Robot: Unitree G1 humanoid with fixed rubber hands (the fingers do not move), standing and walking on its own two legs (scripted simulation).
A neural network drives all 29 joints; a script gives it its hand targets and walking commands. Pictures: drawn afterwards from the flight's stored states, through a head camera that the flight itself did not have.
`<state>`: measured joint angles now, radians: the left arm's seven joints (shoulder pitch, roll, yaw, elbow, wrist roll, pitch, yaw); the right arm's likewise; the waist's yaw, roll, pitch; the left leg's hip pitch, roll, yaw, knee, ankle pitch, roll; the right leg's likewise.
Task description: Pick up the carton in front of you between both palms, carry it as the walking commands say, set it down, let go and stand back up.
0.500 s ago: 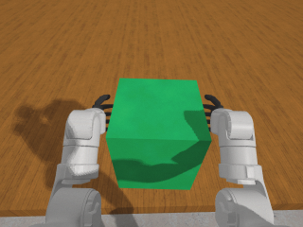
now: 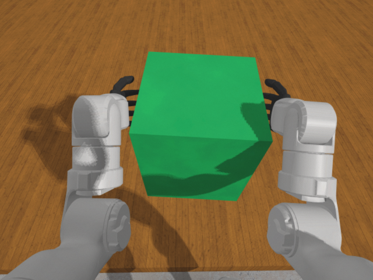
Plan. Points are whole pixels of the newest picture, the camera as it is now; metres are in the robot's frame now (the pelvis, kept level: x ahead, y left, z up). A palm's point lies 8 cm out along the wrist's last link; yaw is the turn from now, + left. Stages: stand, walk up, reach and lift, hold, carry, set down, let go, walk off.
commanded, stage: carry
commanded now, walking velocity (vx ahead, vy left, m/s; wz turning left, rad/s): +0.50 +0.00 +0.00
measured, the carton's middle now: (196, 133) +0.39 +0.00 +0.10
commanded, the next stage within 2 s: none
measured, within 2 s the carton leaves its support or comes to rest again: neither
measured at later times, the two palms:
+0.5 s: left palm (134, 27) +0.67 +0.16 +0.19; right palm (249, 31) +0.66 -0.14 +0.19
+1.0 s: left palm out of the picture +0.97 +0.19 +0.32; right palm out of the picture +0.98 -0.11 +0.33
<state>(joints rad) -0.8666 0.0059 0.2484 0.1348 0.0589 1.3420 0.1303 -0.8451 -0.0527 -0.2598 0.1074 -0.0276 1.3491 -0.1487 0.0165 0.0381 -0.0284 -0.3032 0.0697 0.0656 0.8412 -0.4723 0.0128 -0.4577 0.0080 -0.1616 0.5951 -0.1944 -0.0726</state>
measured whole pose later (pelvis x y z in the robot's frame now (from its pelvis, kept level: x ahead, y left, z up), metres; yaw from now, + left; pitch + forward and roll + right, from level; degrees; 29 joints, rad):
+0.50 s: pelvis +0.29 +0.04 +0.04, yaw -1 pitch +3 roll +2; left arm -0.76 0.01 0.29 0.02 0.04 1.32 0.13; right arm -0.82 0.01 -0.22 0.09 -0.07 1.30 -0.15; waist -0.08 -0.01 0.04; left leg -0.81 -0.01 0.21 1.07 -0.29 0.15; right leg -0.18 -0.05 0.02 0.98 -0.31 -0.05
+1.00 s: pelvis +0.61 +0.02 +0.12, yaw +1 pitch +2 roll +0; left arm -0.90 0.04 0.26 0.24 0.08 1.38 0.12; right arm -0.91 -0.03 -0.27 0.28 -0.08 1.35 -0.12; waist 0.00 -0.02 -0.12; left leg -0.01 -0.02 0.09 0.53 -0.50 0.05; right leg -0.51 0.01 -0.17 0.49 -0.01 -0.09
